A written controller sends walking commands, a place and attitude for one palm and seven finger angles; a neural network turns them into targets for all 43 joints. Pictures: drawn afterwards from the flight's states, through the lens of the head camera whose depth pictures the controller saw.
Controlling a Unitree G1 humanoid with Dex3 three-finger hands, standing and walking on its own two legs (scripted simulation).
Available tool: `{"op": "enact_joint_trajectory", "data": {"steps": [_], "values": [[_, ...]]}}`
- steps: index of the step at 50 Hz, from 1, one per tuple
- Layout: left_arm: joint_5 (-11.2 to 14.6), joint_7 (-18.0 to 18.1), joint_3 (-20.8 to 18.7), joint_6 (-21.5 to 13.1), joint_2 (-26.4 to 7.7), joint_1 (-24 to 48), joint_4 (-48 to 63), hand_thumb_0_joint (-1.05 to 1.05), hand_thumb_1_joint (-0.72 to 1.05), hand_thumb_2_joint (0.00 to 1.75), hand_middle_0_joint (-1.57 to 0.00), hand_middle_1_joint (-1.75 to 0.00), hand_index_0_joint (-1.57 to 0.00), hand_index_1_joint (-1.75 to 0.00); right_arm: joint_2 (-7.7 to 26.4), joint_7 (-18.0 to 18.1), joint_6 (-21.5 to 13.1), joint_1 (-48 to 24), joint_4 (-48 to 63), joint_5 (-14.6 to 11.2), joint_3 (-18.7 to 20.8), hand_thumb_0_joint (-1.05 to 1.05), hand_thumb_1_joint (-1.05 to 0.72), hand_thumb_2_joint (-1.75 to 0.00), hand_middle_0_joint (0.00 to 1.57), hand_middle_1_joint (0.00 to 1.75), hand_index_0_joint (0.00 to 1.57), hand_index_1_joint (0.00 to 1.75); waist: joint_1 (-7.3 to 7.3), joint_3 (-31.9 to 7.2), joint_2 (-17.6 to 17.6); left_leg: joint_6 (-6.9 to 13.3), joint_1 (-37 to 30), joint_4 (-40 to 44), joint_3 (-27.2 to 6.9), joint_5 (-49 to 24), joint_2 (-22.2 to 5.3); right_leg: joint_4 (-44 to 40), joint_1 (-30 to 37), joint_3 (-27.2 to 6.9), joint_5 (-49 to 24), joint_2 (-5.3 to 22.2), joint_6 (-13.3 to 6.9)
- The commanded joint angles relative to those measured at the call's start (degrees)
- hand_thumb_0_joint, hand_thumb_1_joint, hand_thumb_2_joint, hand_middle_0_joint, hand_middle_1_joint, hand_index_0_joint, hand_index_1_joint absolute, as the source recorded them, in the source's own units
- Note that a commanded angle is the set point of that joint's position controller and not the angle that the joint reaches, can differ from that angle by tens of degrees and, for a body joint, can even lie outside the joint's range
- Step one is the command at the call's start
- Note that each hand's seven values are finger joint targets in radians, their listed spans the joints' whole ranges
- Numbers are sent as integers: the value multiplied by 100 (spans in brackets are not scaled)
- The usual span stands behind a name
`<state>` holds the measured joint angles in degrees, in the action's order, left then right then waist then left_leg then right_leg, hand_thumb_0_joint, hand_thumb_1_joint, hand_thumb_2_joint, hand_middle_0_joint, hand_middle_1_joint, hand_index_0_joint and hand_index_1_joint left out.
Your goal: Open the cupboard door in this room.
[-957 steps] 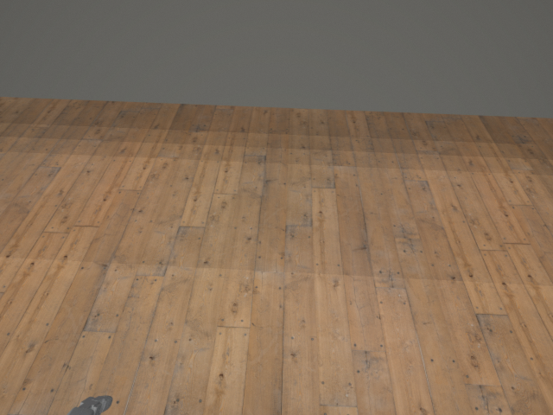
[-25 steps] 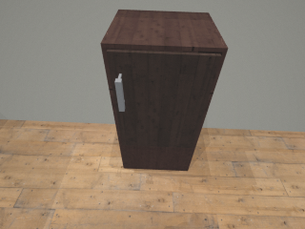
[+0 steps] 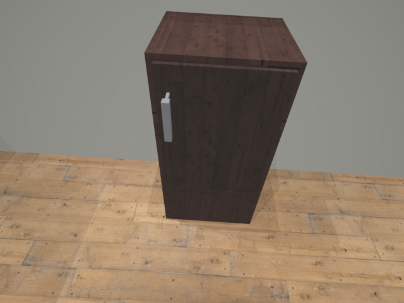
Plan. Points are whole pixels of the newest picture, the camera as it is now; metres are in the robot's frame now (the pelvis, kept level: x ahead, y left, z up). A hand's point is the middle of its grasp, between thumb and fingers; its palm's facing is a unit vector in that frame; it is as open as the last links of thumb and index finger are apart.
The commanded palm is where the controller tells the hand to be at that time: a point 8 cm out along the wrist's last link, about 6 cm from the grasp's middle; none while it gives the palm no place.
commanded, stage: look again from close up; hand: left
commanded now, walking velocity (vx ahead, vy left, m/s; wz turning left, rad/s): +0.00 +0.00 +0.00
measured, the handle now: (168, 117) +0.66 +0.15 -0.02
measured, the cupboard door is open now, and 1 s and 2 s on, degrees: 0 0 0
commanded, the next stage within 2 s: shuffle to correct the standing spot in 0.10 s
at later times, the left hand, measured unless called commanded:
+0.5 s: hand out of the picture -0.02 +0.18 -0.17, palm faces +0.08 -0.99 -0.14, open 7.3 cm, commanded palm none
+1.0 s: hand out of the picture +0.03 +0.15 -0.17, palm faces +0.02 -0.99 -0.15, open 7.2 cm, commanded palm none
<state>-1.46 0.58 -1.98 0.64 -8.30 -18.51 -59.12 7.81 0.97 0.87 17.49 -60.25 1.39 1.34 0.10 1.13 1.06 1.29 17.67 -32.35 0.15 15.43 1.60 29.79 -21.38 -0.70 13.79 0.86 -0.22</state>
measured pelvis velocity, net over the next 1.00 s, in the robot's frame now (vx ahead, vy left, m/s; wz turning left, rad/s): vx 0.02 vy -0.02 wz -0.01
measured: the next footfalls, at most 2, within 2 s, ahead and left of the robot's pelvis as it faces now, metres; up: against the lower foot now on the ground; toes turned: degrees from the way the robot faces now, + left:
left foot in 0.36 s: -0.01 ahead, +0.10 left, +0.00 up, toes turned +3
right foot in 0.76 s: +0.01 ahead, -0.15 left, +0.00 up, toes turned -5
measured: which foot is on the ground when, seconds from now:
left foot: down 0.00-0.18, up 0.20-0.34, down 0.36-0.76, up 0.78-1.00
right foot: down 0.00-0.36, up 0.38-0.74, down 0.76-1.00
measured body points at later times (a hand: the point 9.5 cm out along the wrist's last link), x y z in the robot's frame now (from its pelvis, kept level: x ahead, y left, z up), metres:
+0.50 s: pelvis -0.05 +0.01 +0.01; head -0.07 +0.03 +0.46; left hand -0.02 +0.24 -0.16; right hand -0.09 -0.21 -0.14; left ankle -0.05 +0.10 -0.73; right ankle +0.02 -0.12 -0.65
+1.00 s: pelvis +0.02 -0.02 +0.01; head +0.04 -0.01 +0.45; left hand +0.03 +0.20 -0.16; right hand +0.02 -0.26 -0.14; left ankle +0.09 +0.08 -0.71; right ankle -0.03 -0.15 -0.73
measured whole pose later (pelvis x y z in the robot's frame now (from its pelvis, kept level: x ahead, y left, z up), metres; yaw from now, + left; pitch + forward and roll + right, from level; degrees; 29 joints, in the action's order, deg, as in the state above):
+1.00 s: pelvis +0.02 -0.02 +0.01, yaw -1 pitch +0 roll -1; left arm -1.4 0.2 -2.9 -2.5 -9.5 -18.0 -59.7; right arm 9.0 -0.7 -1.1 17.6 -58.1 1.4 3.0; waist -1.4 1.6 1.0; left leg 0.3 25.0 -40.2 5.8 15.5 -3.5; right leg 25.1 -7.6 3.8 17.4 0.8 0.0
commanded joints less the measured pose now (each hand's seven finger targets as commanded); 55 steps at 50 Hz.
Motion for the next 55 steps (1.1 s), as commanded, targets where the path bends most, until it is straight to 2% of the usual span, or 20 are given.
{"op": "enact_joint_trajectory", "data": {"steps": [1,6,9,10,12,16,18,19,22,30,35,37,38,39,43,49,50,52,53,55], "values": [[-29,34,-142,-6,-474,-442,229,0,90,90,-20,-30,-20,-30,798,47,-65,119,310,10,184,0,-90,-90,20,30,20,30,73,333,-291,165,1149,1347,-885,2330,-582,-108,423,-302,1341,83,-47],[-58,16,-157,77,-166,-1472,78,0,90,90,-20,-30,-20,-30,1012,30,-27,-939,672,-2,242,0,-90,-90,20,30,20,30,618,334,-775,392,2460,1557,-1006,2666,-1036,1420,1669,122,539,-119,13],[-63,107,-140,-45,-746,-898,312,0,90,90,-20,-30,-20,-30,457,-3,137,-271,704,-76,210,0,-90,-90,20,30,20,30,13,648,1446,-98,770,-1497,3,1246,101,-2229,-931,-2675,4058,1437,-698],[-49,140,-204,-51,-1064,-72,584,0,90,90,-20,-30,-20,-30,650,-22,185,39,532,-66,298,0,-90,-90,20,30,20,30,-229,481,1609,-48,-151,-2620,-83,912,119,-2766,-1995,-2898,4307,1649,-814],[-49,207,-222,-33,-838,798,766,0,90,90,-20,-30,-20,-30,441,-67,153,1063,159,2,286,0,-90,-90,20,30,20,30,-749,136,1489,-22,-801,-3271,135,623,73,-2458,-2282,-1694,2980,1150,-579],[-24,191,-294,71,-795,251,537,0,90,90,-20,-30,-20,-30,263,-45,-17,1684,7,2,151,0,-90,-90,20,30,20,30,-607,351,298,114,-1802,816,471,1197,32,-884,-1856,-858,2587,498,-249],[64,80,-241,35,-305,-15,736,0,90,90,-20,-30,-20,-30,954,142,-172,1117,286,55,223,0,-90,-90,20,30,20,30,-308,935,-1885,645,-793,2608,-2115,2162,-2095,2569,-2310,14,1245,-292,68],[-20,4,-273,53,-350,85,783,0,90,90,-20,-30,-20,-30,1079,153,-175,562,446,40,231,0,-90,-90,20,30,20,30,-100,812,-1347,1014,71,2773,-2624,2801,-2384,3282,-2108,-479,700,52,-28],[-68,-122,-232,-22,-295,-52,547,0,90,90,-20,-30,-20,-30,754,96,-382,123,500,20,132,0,-90,-90,20,30,20,30,219,1069,-433,953,552,2700,-1747,2061,-1807,3753,-1749,-237,-90,167,-31],[-25,-213,-112,-145,-221,958,790,0,90,90,-20,-30,-20,-30,737,105,-428,1430,-44,85,177,0,-90,-90,20,30,20,30,-412,553,-742,971,-826,2433,-1237,1338,-1702,1543,-1269,404,557,235,-74],[10,-183,-122,-229,-226,345,499,0,90,90,-20,-30,-20,-30,752,59,-343,1287,-82,69,171,0,-90,-90,20,30,20,30,-63,56,-599,649,-68,1438,-791,898,-1332,-502,1172,645,381,-104,-159],[2,-60,-217,-327,-780,-799,64,0,90,90,-20,-30,-20,-30,242,26,-410,1093,59,-42,49,0,-90,-90,20,30,20,30,443,-295,945,170,1968,-624,316,1348,-462,-1102,3440,-1190,746,1393,-696],[22,-15,-302,-290,-1241,-1235,-2,0,90,90,-20,-30,-20,-30,278,-13,-385,618,347,-21,54,0,-90,-90,20,30,20,30,625,-127,1371,77,2694,-1994,541,2084,-164,-1642,3311,-2337,722,2342,-1176],[48,23,-298,-315,-1174,-1105,-5,0,90,90,-20,-30,-20,-30,473,-55,-331,372,425,8,136,0,-90,-90,20,30,20,30,544,9,1098,98,2763,-2720,215,1869,-437,-1908,2635,-2478,1638,2310,-1409],[-29,76,-182,-427,-537,15,260,0,90,90,-20,-30,-20,-30,206,-191,-220,442,343,30,196,0,-90,-90,20,30,20,30,-176,634,515,-7,1812,-2631,211,489,-768,-2067,849,-907,782,1576,-1117],[15,-30,-182,-363,-819,-42,170,0,90,90,-20,-30,-20,-30,221,-173,-354,586,360,6,117,0,-90,-90,20,30,20,30,-259,331,407,-121,-555,27,784,-420,-261,-1093,184,-194,510,963,-809],[24,-50,-158,-324,-701,-115,155,0,90,90,-20,-30,-20,-30,443,-130,-397,854,285,9,147,0,-90,-90,20,30,20,30,-356,178,33,-111,-1166,357,553,-308,-388,-441,-46,-98,653,737,-688],[66,-112,-100,-308,-287,-186,403,0,90,90,-20,-30,-20,-30,1455,-6,-428,1682,228,82,334,0,-90,-90,20,30,20,30,-590,-309,-1922,963,-2059,1936,-2668,571,-2552,2489,-1398,710,2037,-301,-228],[11,-113,-95,-306,-437,37,531,0,90,90,-20,-30,-20,-30,1557,1,-369,1477,298,44,359,0,-90,-90,20,30,20,30,-578,-108,-1324,1345,-1481,2210,-3028,1719,-2802,3474,-1628,282,2008,-10,-311],[-29,-145,-108,-334,-406,342,454,0,90,90,-20,-30,-20,-30,1020,20,-423,764,399,42,238,0,-90,-90,20,30,20,30,-354,321,-1035,1165,-598,2360,-2308,1724,-2327,4131,-1835,55,1064,367,-274]]}}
